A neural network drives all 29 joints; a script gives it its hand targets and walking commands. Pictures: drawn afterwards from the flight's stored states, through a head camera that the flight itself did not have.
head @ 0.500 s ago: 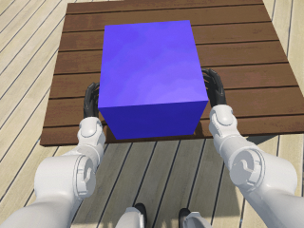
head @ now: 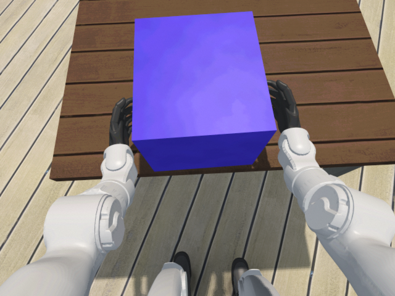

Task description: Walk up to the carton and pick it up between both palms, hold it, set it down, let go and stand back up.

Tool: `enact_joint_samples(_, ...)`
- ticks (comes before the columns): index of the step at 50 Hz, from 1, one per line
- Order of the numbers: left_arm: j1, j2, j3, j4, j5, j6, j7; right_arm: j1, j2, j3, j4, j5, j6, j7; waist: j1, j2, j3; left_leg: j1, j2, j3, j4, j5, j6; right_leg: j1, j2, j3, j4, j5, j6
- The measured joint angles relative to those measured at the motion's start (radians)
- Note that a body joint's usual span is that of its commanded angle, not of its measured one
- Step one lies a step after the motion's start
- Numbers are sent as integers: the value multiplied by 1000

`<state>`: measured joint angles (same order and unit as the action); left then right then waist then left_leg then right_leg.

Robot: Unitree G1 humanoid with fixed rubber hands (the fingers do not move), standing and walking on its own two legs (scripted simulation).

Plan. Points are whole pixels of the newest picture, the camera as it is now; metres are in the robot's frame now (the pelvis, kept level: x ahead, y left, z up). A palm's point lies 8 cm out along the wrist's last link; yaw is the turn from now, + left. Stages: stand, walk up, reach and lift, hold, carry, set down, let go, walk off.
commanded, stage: set down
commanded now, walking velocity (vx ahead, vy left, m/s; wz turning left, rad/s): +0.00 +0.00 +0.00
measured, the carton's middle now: (199, 98) +0.53 +0.04 -0.07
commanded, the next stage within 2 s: none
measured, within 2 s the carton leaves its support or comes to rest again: rests again in 0.38 s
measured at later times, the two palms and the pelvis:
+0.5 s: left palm (121, 123) +0.45 +0.20 -0.04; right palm (285, 110) +0.48 -0.14 -0.02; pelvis +0.00 +0.00 -0.01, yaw -1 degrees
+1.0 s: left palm (121, 123) +0.46 +0.20 -0.04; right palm (283, 108) +0.48 -0.14 -0.03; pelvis +0.00 -0.01 -0.03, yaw +0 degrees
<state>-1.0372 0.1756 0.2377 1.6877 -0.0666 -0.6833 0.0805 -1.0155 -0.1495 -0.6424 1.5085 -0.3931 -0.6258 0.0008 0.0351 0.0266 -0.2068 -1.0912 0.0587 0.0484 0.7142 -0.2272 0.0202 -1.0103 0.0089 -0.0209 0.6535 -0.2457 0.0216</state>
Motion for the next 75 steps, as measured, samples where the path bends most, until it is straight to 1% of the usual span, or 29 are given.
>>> enact_joint_samples(5,-4,5,2,-1,7,3,-6,-5,-3,4,-1,3,7,7,-1,-2,-5,-4,-1,1,-13,10,0,-5,0,1,-12,9,0)
enact_joint_samples(9,-6,13,-5,-4,8,21,-10,-13,-11,29,7,24,27,15,-1,-5,-20,-16,0,3,-16,13,0,-18,1,2,-14,13,0)
enact_joint_samples(12,-9,17,-27,-18,-8,51,-8,-24,-14,75,8,63,62,16,-4,-8,-39,-34,2,4,-10,12,0,-37,1,3,-8,12,0)
enact_joint_samples(18,-28,21,-87,-58,-65,113,13,-44,-8,183,-18,170,138,-8,-11,-13,-72,-78,4,2,26,-4,0,-80,2,3,28,-4,1)
enact_joint_samples(22,-34,18,-93,-95,-67,141,23,-44,-7,212,-43,207,165,-25,-9,-15,-78,-94,5,0,55,-21,0,-94,3,1,53,-21,1)
enact_joint_samples(27,-20,14,-86,-137,-52,167,29,-34,-3,228,-67,228,170,-30,-4,-14,-79,-100,7,-1,79,-40,-1,-98,4,1,73,-37,2)
enact_joint_samples(35,9,3,-96,-184,-64,188,30,-26,-4,279,-77,280,182,-44,4,-4,-90,-113,9,-7,124,-69,-3,-108,5,-3,116,-67,2)
enact_joint_samples(43,7,10,-83,-206,-54,217,21,-26,3,291,-103,287,202,-58,0,0,-80,-122,6,-15,164,-86,-5,-119,1,-11,168,-94,-2)
enact_joint_samples(48,-2,16,-91,-213,-59,234,21,-36,4,307,-106,305,216,-68,-4,0,-79,-139,6,-22,195,-95,-8,-135,0,-17,204,-109,-5)
enact_joint_samples(56,-7,24,-116,-249,-78,266,16,-46,-7,365,-111,364,231,-74,-8,-7,-84,-176,6,-33,256,-115,-11,-171,-1,-25,270,-135,-8)
enact_joint_samples(66,-3,35,-161,-312,-100,318,3,-57,-35,454,-111,461,239,-55,-7,-22,-85,-217,8,-40,322,-137,-12,-211,1,-30,338,-159,-10)
enact_joint_samples(67,73,33,-150,-471,-83,361,11,-26,-34,488,-167,464,221,-53,-9,-11,-60,-198,13,-45,324,-138,-13,-196,5,-33,344,-106,1)
enact_joint_samples(68,200,42,-157,-672,-82,390,29,7,-12,462,-178,419,155,-46,-20,-4,-72,-193,20,-43,304,-134,-14,-206,16,-25,321,-133,23)
enact_joint_samples(69,306,36,-148,-819,-68,420,32,63,-4,477,-205,422,102,-35,-13,-7,-86,-184,34,-35,271,-120,-16,-193,41,-2,217,-48,-72)
enact_joint_samples(70,382,18,-152,-906,-60,438,30,135,-16,497,-257,438,76,-30,5,-9,-75,-157,33,-47,231,-53,-17,-163,53,10,156,-2,-94)
enact_joint_samples(71,456,-3,-161,-972,-46,464,24,234,-32,523,-348,451,80,-42,2,-19,-83,-128,-11,-77,145,-105,6,-152,36,24,117,17,-63)
enact_joint_samples(72,523,-15,-157,-1035,-22,489,20,311,-50,564,-420,482,88,-54,-5,-18,-49,-70,-32,-94,42,65,7,-120,22,29,91,46,-3)
enact_joint_samples(73,600,-19,-146,-1111,-19,510,17,368,-54,574,-466,495,98,-43,-26,-12,-9,-15,-46,-102,-24,113,-7,-80,11,35,50,39,68)
enact_joint_samples(74,671,-29,-138,-1165,-27,517,9,445,-61,573,-529,520,116,-29,-31,-11,7,21,-53,-107,-64,120,-20,-33,12,51,-39,67,26)
enact_joint_samples(75,730,-31,-144,-1187,-29,502,12,526,-73,580,-589,555,129,-18,-31,-15,11,54,-62,-108,-88,109,-30,13,11,64,-93,147,3)
